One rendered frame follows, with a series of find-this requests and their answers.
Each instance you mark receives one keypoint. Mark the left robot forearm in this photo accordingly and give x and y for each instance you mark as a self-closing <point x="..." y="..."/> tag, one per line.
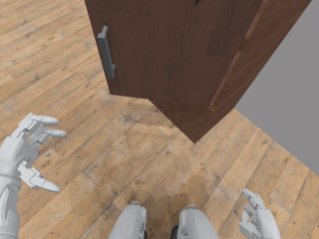
<point x="9" y="217"/>

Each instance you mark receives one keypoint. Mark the cupboard door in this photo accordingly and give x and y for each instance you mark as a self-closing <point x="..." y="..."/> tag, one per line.
<point x="175" y="51"/>

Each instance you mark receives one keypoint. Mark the robot left shin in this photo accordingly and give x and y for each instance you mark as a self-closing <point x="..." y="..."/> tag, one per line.
<point x="141" y="235"/>

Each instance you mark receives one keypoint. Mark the robot left hand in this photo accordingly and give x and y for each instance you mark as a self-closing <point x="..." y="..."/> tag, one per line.
<point x="15" y="148"/>

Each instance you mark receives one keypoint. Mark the handle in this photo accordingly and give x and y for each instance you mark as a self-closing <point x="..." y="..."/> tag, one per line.
<point x="105" y="51"/>

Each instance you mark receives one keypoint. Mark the left robot thigh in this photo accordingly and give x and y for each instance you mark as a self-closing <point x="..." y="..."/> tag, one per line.
<point x="130" y="223"/>

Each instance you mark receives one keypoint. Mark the robot right hand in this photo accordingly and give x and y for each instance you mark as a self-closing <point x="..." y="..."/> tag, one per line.
<point x="263" y="224"/>

